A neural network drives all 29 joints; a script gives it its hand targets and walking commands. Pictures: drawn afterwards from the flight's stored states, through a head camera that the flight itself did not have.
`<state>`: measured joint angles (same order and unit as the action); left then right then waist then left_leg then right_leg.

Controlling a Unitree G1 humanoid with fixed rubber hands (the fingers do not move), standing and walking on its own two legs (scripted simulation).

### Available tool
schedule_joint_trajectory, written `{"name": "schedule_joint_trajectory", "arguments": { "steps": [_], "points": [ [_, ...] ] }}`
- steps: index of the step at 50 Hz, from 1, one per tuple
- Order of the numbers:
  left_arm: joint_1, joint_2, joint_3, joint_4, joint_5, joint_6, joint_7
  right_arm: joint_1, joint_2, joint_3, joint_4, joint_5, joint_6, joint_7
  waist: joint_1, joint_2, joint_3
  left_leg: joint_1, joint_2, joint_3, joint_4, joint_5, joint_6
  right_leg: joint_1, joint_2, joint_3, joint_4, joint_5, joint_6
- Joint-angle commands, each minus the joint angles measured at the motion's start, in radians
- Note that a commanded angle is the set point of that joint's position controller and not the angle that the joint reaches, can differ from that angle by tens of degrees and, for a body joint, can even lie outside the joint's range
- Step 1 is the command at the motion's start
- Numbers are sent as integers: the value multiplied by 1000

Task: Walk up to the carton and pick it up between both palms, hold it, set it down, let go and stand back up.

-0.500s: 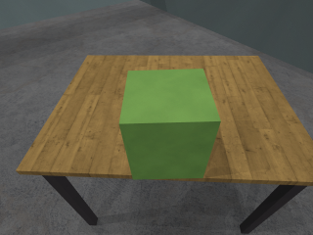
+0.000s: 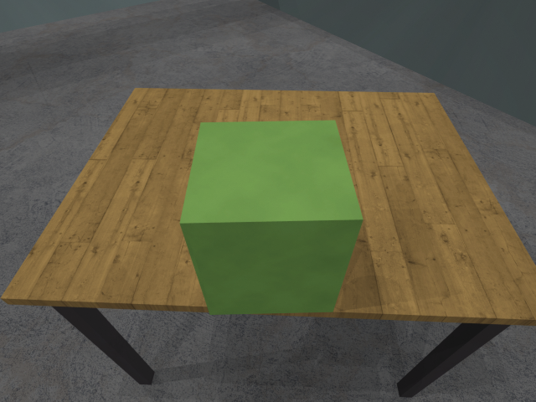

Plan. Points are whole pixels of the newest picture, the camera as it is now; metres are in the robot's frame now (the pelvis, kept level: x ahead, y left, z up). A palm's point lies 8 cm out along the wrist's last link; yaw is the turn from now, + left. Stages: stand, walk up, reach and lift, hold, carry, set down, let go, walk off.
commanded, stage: stand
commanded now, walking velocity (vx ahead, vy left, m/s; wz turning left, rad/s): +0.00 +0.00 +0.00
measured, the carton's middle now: (269, 221) +0.38 +0.02 +0.06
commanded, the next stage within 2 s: none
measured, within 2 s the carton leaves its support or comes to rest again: neither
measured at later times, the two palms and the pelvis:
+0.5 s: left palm out of the picture +0.02 +0.22 -0.14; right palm out of the picture +0.01 -0.23 -0.14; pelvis +0.02 -0.01 +0.00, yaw +0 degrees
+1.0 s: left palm out of the picture +0.03 +0.22 -0.14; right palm out of the picture +0.01 -0.23 -0.14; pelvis +0.02 -0.01 +0.00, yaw +0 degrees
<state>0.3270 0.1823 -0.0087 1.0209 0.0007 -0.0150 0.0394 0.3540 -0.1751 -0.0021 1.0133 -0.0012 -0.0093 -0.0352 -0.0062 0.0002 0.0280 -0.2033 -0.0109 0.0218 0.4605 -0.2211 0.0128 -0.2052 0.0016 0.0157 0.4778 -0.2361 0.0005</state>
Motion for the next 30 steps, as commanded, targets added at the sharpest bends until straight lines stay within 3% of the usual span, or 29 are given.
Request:
{"name": "schedule_joint_trajectory", "arguments": {
  "steps": [1, 6, 10, 13, 22, 24, 30],
  "points": [
    [75, 126, 23, -30, -1, -12, 8, 71, -119, -21, -31, 0, -13, -7, 4, -1, 69, -19, 106, -115, -115, 9, 0, -52, -93, 100, -132, 33, -12],
    [68, 120, 20, -28, -3, -15, 7, 71, -119, -14, -20, 0, -15, -10, 9, 23, 61, -1, 109, -114, -108, 47, -4, -47, -92, 101, -138, 53, -11],
    [58, 123, 17, -24, -3, -13, 7, 80, -117, -10, -12, 4, -13, -10, 3, -8, 71, -8, 110, -115, -112, 29, -7, -47, -89, 99, -151, 40, -9],
    [62, 116, 18, -22, -7, -14, 7, 66, -122, -10, -12, 3, -11, -12, 5, 6, 77, -2, 110, -105, -113, 32, -10, -62, -95, 112, -159, 39, -12],
    [58, 110, 14, -19, -6, -20, 9, 56, -113, -4, -2, 5, -18, -16, 6, 3, 20, 31, 119, -100, -101, 133, -11, -5, -96, 93, -137, 169, -10],
    [59, 102, 12, -17, -4, -15, 8, 57, -114, 1, 8, 5, -14, -17, 6, -3, 58, 8, 119, -99, -111, 78, -10, -16, -94, 93, -153, 114, -8],
    [53, 105, 11, -11, -8, -15, 8, 47, -117, 2, 10, 8, -15, -17, 10, 4, 63, 20, 119, -95, -115, 93, -13, -27, -91, 94, -157, 110, -8]
  ]
}}
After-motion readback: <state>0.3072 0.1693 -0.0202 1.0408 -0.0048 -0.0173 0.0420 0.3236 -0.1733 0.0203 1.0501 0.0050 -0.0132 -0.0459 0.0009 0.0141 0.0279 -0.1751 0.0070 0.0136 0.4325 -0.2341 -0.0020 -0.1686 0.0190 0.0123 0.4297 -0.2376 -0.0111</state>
